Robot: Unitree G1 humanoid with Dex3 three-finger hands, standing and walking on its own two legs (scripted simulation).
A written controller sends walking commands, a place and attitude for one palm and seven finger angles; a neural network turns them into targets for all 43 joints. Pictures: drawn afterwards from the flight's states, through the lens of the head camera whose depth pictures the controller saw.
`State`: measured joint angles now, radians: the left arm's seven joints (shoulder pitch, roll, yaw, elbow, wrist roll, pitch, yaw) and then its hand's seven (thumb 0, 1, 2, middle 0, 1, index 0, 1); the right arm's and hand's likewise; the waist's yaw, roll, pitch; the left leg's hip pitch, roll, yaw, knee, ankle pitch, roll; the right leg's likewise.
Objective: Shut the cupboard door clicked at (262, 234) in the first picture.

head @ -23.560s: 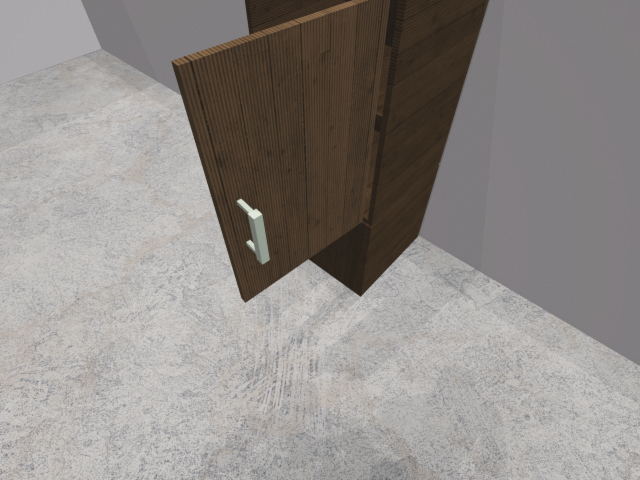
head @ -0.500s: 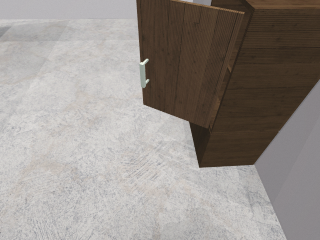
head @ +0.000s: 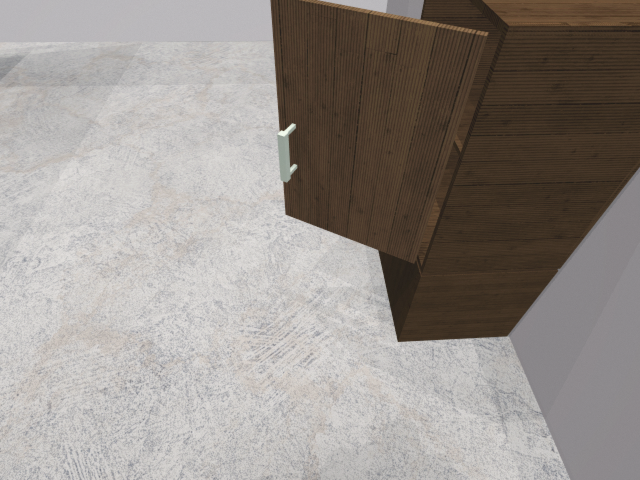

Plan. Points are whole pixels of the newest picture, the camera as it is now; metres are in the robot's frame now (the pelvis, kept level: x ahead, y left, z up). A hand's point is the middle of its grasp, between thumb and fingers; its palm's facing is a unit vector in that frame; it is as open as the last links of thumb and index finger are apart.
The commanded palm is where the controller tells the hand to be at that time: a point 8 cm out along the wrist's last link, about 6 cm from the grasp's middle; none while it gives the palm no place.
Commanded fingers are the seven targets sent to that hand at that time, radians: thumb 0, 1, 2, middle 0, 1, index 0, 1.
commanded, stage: walk to a spot facing it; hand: left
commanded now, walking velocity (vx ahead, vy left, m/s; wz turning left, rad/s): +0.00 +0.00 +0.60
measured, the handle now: (288, 153) +0.85 +0.12 -0.10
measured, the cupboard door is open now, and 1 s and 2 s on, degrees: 59 59 59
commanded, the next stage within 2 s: none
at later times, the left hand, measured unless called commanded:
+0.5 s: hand out of the picture +0.00 +0.24 -0.20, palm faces +0.23 -0.94 -0.25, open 7.3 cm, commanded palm none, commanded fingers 0.00 0.90 0.90 -0.20 -0.30 -0.20 -0.30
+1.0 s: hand out of the picture -0.05 +0.19 -0.17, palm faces +0.53 -0.81 -0.26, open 7.4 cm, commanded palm none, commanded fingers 0.00 0.90 0.90 -0.20 -0.30 -0.20 -0.30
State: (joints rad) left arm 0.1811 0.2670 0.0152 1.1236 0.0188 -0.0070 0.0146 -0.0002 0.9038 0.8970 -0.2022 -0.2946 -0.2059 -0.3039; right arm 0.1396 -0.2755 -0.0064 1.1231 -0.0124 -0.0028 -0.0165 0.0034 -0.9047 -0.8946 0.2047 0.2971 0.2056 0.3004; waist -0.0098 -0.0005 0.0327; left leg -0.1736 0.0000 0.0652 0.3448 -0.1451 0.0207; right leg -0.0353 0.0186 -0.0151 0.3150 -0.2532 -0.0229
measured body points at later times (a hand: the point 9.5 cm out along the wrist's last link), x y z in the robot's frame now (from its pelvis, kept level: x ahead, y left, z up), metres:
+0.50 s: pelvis -0.01 +0.03 -0.02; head +0.04 +0.05 +0.42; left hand -0.01 +0.29 -0.18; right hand +0.08 -0.21 -0.17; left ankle +0.02 +0.13 -0.75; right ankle -0.03 -0.12 -0.69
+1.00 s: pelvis +0.00 -0.02 -0.01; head +0.05 +0.01 +0.43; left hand -0.07 +0.23 -0.15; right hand +0.21 -0.21 -0.15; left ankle -0.07 +0.09 -0.71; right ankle +0.05 -0.14 -0.75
